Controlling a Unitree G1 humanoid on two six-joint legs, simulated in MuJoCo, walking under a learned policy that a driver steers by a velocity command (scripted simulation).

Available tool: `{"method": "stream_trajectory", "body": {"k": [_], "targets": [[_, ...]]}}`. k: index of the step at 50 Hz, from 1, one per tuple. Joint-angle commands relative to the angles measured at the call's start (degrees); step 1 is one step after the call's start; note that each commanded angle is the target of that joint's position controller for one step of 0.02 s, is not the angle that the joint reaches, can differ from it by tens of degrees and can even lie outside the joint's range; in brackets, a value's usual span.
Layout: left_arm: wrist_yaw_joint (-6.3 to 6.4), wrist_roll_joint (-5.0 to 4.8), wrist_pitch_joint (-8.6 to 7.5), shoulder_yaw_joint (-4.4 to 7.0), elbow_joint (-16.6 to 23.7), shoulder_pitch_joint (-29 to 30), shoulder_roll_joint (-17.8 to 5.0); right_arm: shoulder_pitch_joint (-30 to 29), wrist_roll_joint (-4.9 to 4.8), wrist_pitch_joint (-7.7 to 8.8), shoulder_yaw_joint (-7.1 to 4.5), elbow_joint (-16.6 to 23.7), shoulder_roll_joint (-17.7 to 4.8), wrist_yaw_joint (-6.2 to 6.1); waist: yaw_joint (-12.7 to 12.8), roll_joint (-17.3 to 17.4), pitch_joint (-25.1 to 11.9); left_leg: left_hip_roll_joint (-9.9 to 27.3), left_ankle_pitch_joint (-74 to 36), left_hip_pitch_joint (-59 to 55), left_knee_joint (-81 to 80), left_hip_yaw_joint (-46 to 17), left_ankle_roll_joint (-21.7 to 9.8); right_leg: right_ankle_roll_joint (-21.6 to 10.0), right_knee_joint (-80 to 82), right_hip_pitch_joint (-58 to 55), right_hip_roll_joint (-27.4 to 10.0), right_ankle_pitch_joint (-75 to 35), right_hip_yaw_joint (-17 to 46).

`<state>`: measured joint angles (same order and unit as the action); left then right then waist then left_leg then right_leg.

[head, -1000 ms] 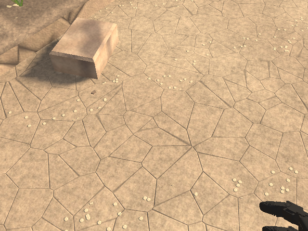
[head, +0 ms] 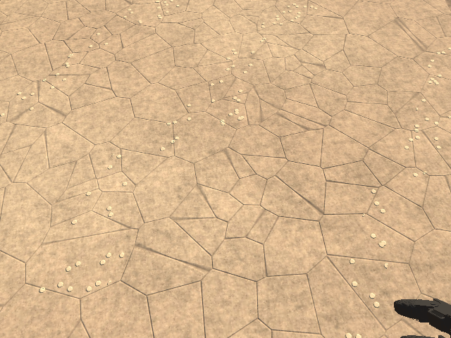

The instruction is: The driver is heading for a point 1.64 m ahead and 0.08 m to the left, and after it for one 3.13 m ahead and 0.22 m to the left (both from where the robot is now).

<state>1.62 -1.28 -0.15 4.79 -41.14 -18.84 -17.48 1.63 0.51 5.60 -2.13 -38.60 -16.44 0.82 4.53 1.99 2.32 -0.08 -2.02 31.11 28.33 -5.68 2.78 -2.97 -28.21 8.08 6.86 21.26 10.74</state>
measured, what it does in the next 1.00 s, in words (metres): steps on the spot: left foot, then right foot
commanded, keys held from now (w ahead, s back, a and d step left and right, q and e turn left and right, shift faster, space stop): e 0.20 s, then no key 0.80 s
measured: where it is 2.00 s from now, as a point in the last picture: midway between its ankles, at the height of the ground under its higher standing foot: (279, 337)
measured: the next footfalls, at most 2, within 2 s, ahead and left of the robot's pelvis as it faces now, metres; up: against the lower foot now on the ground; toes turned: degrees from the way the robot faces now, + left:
left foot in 0.02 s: +0.20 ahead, +0.12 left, +0.00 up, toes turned -5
right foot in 0.44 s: +0.11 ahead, -0.12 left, +0.00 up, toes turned -12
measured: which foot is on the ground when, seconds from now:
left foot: up 0.00-0.00, down 0.02-0.44, up 0.46-0.66, down 0.68-1.00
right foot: down 0.00-0.04, up 0.06-0.42, down 0.44-1.00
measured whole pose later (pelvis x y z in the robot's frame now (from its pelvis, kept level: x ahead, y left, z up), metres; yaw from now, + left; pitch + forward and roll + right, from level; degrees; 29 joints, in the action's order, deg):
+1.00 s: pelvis +0.09 +0.01 +0.01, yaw -13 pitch -2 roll +0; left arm 1.4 0.7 1.3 2.6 -48.0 -10.3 -14.0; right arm 9.6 0.6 0.2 -1.0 -54.8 -14.1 -1.0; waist -0.5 -0.2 1.9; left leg 1.5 15.4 11.0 28.2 0.4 1.3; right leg -0.1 -28.7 12.0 0.5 14.9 1.4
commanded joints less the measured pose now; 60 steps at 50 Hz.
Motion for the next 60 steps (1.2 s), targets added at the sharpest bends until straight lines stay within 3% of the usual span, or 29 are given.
{"method": "stream_trajectory", "body": {"k": [1,2,3,4,5,6,8,10,13,17,19,21,22,23,24,25,28,31,33,34,35,36,37,38,42,55,57,59,60], "targets": [[0.57,0.27,-0.33,1.32,5.3,4.3,-5.1,8.0,1.05,1.22,-3.38,1.8,-9.0,-0.47,-7.1,-7.3,-10.2,2.7,-9.3,-20.1,-4.7,-0.1,-3.9,-1.5,-10.6,3.8,-7.3,-24.7,8.5],[0.41,1.64,-0.47,0.02,6.2,0.0,-1.0,11.4,2.12,1.05,-3.76,2.3,-12.2,-1.0,-6.1,4.3,-17.4,15.7,-31.3,-35.2,-0.5,-10.9,-8.5,1.6,-27.0,13.0,-2.0,1.6,3.1],[-0.14,0.23,-0.58,-0.44,5.8,-11.0,-1.9,13.0,1.9,-0.23,-3.92,1.4,-12.6,-0.78,-2.3,17.7,-25.4,28.7,-29.4,-46.6,-1.9,-30.6,-20.0,3.9,-41.2,24.8,1.3,23.3,0.0],[-0.15,-0.42,0.06,0.89,3.9,-10.9,-7.8,9.9,0.63,-1.17,-3.52,2.9,-9.7,-0.79,-3.1,10.5,-23.2,26.9,-12.4,-41.7,-5.0,-31.9,-19.7,5.6,-47.6,27.8,-3.4,17.2,0.5],[0.14,-0.64,1.17,1.72,4.8,-3.7,-10.2,7.6,0.59,-2.03,-2.52,4.0,-6.3,-1.25,-5.1,6.0,-16.6,22.6,-3.1,-36.1,-6.3,-22.8,-16.9,6.8,-49.4,29.9,-5.2,12.4,-2.2],[0.62,-0.48,2.43,1.98,5.2,-0.5,-10.1,5.0,0.84,-2.9,-1.8,4.0,-4.8,-1.45,-4.8,3.1,-12.2,19.3,2.0,-29.2,-7.9,-16.5,-15.2,7.4,-48.0,29.3,-6.8,9.3,-3.6],[0.95,-0.15,3.93,1.8,6.3,0.5,-7.9,2.0,1.19,-3.73,-1.96,3.3,-5.9,-1.83,-3.2,5.8,-6.3,14.7,5.4,-17.7,-11.6,-7.9,-14.1,7.7,-43.3,24.4,-8.5,5.9,-6.1],[1.02,0.06,3.99,1.23,6.5,-0.1,-5.2,2.0,1.42,-3.73,-2.34,2.5,-6.2,-2.09,-3.2,7.0,-6.2,13.5,2.1,-16.3,-13.0,-2.8,-15.0,7.7,-38.2,21.6,-8.4,4.4,-8.4],[0.66,1.0,3.4,0.24,7.5,2.7,-3.3,2.7,0.67,-3.9,-2.7,1.2,-6.9,-2.16,-4.1,5.1,-9.1,15.7,-3.9,-18.8,-12.3,-1.3,-17.3,7.0,-29.0,18.2,-9.6,2.9,-8.2],[-0.41,1.08,3.34,-0.15,7.6,4.4,-3.8,2.2,-0.36,-4.87,-3.03,0.0,-8.5,-1.49,-4.8,5.9,-9.1,16.3,1.3,-18.3,-12.5,-0.1,-17.4,5.4,-17.8,11.9,-8.9,-0.3,-10.0],[-0.91,1.24,3.27,-0.15,7.1,4.0,-3.8,2.3,-1.04,-5.26,-2.88,-1.0,-8.7,-1.13,-4.0,5.5,-8.2,15.8,5.3,-17.9,-11.0,0.2,-16.2,4.0,-9.5,8.0,-7.8,-3.4,-11.3],[-1.24,1.77,3.02,-0.03,6.0,2.2,-4.1,3.7,-1.82,-5.47,-2.1,-2.8,-6.9,-0.94,-2.6,4.5,-7.4,13.4,9.9,-13.8,-7.3,2.2,-11.8,1.3,2.7,-0.5,-6.9,-10.5,-11.4],[-0.93,2.26,3.0,0.3,6.7,2.3,-6.7,5.9,-1.07,-5.24,-1.18,-3.5,-4.2,-0.55,-3.7,-1.5,-7.5,10.1,15.9,-9.9,-1.6,5.5,-6.7,-1.3,7.7,-4.7,-13.2,-16.1,-3.0],[-0.27,2.52,3.23,0.61,8.4,6.7,-10.6,8.4,1.1,-4.72,-0.2,-2.6,-1.1,-0.01,-8.0,-15.3,-7.1,2.9,26.7,-4.9,5.6,11.8,-1.2,-7.6,9.1,-3.3,-23.6,-21.4,8.9],[-0.6,3.51,2.43,0.05,8.7,7.7,-8.0,3.3,0.94,-4.85,-1.04,-2.3,-4.6,-0.65,-3.4,-14.2,-5.8,2.8,30.9,-7.5,11.2,7.4,-0.1,-11.8,11.7,4.7,-25.2,-16.2,10.4],[-0.82,4.01,1.4,-0.57,8.2,9.7,-6.3,2.8,0.06,-5.16,-1.62,-2.4,-6.0,-0.85,-4.4,-12.9,-4.3,3.1,30.1,-7.6,14.3,5.9,0.0,-11.0,12.0,5.7,-23.1,-14.8,8.1],[-0.96,2.74,-0.43,-1.22,6.8,12.5,-4.6,6.1,0.31,-6.13,-2.05,-5.1,-5.8,-1.32,-5.6,-11.7,-4.7,3.7,27.7,-8.5,16.7,4.4,1.3,-8.2,8.5,3.7,-19.4,-28.1,2.2],[-1.08,2.13,-0.02,-1.53,5.3,12.1,-3.5,6.5,-0.5,-5.77,-1.06,-5.9,-3.4,-0.9,-5.3,-9.6,-7.0,3.3,23.8,-12.4,8.7,5.4,1.9,-8.2,5.0,0.2,-18.0,-37.3,0.4],[-1.09,1.48,0.45,-1.67,4.2,12.1,-3.0,7.6,-0.37,-5.52,-0.66,-6.9,-3.2,-0.67,-6.3,-8.5,-7.7,2.9,10.4,-18.6,-3.8,5.9,1.3,-6.1,3.6,0.1,-16.4,-33.6,-0.3],[-1.2,1.62,0.25,-1.74,3.4,10.4,-2.6,7.6,0.3,-5.51,-0.77,-7.0,-4.8,-0.68,-5.5,-6.8,-8.3,4.4,2.3,-22.2,-5.4,3.9,0.6,-3.8,3.8,0.9,-14.8,-26.3,-0.3],[-1.46,2.33,-0.05,-1.77,2.9,8.9,-2.5,7.5,0.57,-5.67,-1.2,-6.9,-7.7,-0.88,-3.7,-2.9,-7.2,6.5,-3.8,-23.4,-4.5,2.4,-0.8,-1.9,3.2,2.9,-12.3,-18.5,-1.9],[-1.57,2.53,-0.08,-1.58,2.6,7.4,-2.7,6.6,-0.16,-5.83,-1.91,-8.1,-9.6,-0.87,-2.1,2.0,-5.6,5.6,3.4,-20.4,-2.3,3.6,-2.9,-0.4,4.7,3.2,-9.9,-14.6,-4.3],[-1.37,2.61,0.04,-1.5,1.9,10.1,-3.8,6.5,-0.24,-5.75,-1.4,-8.1,-6.6,-0.64,-4.6,0.4,-4.2,4.8,8.7,-17.9,-3.7,3.6,-3.4,0.6,3.4,2.1,-9.2,-12.8,-5.3],[-1.13,2.31,0.22,-1.34,2.1,11.6,-3.5,6.5,0.17,-5.58,-1.01,-8.9,-5.5,-0.71,-4.7,0.4,-3.6,4.7,10.3,-17.1,-4.8,3.3,-3.0,0.7,2.9,2.1,-9.1,-12.5,-5.8],[-0.36,2.24,1.05,-1.26,0.5,11.4,-2.3,6.8,0.19,-4.68,-0.57,-11.0,-4.9,-1.28,-4.8,0.3,-3.1,4.2,10.3,-17.8,-5.2,3.6,-2.2,0.7,3.2,2.2,-9.1,-14.4,-6.0],[0.4,1.77,0.28,-0.89,-8.4,8.9,-2.3,7.5,-0.04,-5.03,-0.01,-16.4,-4.2,-2.47,-5.3,-2.3,-1.6,3.1,12.7,-18.7,-5.9,4.2,-2.9,2.2,4.5,2.7,-8.6,-14.1,-7.3],[0.66,1.32,0.45,-0.67,-10.1,7.2,-2.7,8.9,-0.58,-5.37,-0.24,-17.6,-4.6,-2.74,-5.1,-1.9,-1.8,1.7,26.9,-17.8,-5.5,5.2,-3.9,1.5,3.9,3.8,-6.8,1.8,-8.9],[0.87,0.9,0.12,-0.44,-10.4,6.8,-3.2,8.8,-1.03,-5.31,-0.57,-17.1,-5.3,-3.05,-5.0,-1.4,2.8,2.3,41.1,-13.6,-5.7,3.4,-6.0,-0.1,3.7,9.6,-6.9,16.5,-8.1],[0.84,0.72,-0.52,-0.51,-10.4,6.7,-2.9,9.3,-1.2,-4.81,-0.59,-17.0,-5.1,-3.04,-5.1,-1.1,4.4,3.2,43.4,-12.6,-6.0,1.8,-6.9,-0.7,3.5,11.5,-7.4,18.1,-7.3]]}}
Velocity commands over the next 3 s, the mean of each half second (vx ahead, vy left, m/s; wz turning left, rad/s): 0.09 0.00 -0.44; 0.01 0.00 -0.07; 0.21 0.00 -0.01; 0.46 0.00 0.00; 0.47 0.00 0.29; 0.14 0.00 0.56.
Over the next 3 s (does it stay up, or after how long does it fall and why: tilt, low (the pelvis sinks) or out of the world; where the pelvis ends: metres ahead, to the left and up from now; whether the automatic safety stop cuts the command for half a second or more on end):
stays up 0.83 -0.11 0.00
